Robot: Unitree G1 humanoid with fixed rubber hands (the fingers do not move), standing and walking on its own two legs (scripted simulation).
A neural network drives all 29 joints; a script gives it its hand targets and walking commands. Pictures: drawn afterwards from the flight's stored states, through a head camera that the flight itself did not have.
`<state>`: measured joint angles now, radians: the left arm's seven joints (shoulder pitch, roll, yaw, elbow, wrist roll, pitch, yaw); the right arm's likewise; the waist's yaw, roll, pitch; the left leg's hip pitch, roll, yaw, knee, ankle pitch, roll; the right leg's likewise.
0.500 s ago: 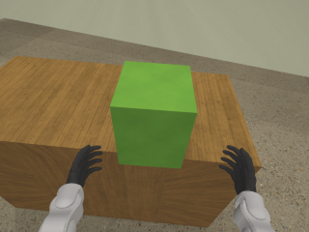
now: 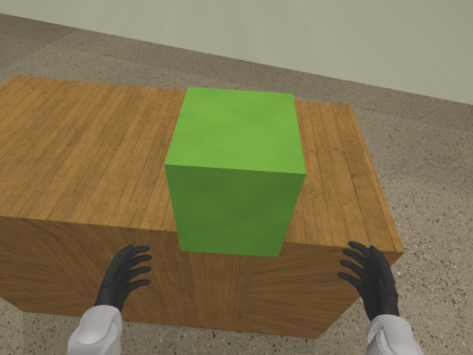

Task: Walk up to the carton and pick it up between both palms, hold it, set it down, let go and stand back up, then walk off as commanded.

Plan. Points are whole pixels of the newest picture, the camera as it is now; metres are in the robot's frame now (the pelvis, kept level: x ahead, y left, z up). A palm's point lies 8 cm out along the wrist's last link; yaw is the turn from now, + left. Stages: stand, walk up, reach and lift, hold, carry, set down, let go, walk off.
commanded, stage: set down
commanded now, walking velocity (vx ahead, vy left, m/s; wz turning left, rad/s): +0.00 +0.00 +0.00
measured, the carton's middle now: (234, 175) +0.43 +0.00 +0.06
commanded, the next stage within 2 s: let go in 1.28 s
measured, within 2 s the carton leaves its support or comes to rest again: neither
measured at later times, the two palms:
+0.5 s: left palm (111, 316) +0.20 +0.20 -0.02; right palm (375, 314) +0.19 -0.22 +0.01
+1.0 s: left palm (114, 325) +0.19 +0.20 -0.06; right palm (369, 339) +0.17 -0.23 -0.05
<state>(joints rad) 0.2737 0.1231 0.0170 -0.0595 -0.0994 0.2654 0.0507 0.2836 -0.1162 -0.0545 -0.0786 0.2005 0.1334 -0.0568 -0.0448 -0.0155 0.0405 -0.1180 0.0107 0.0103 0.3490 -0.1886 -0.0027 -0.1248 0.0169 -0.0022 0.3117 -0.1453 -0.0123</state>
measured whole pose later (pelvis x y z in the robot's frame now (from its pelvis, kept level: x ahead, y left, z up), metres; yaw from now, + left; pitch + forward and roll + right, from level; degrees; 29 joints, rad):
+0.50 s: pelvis +0.01 +0.00 +0.00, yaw +0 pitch -2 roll +0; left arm 0.34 0.12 0.02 0.04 -0.07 0.19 0.04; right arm 0.31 -0.14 -0.05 0.08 0.14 0.03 0.00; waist -0.04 -0.01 0.05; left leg -0.12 0.01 0.01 0.35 -0.20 0.00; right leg -0.12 0.02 0.00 0.31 -0.16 -0.01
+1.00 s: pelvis +0.02 +0.00 +0.00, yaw +0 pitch -1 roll -1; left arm 0.27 0.12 0.02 0.28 -0.02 0.17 0.04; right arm 0.31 -0.14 -0.05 0.35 0.06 -0.10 0.02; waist -0.04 -0.01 0.06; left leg -0.12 0.01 0.01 0.35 -0.22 0.00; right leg -0.12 0.02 0.00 0.31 -0.17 -0.01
